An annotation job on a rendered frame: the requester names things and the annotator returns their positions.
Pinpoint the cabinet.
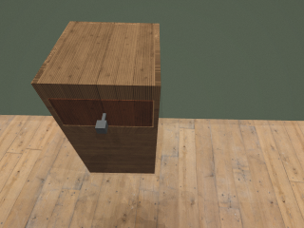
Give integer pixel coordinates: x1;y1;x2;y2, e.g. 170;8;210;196
31;21;162;174

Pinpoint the handle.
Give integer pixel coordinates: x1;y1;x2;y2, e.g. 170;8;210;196
95;113;108;134

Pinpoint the drawer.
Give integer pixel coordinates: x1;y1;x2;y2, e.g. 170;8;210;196
47;98;153;127

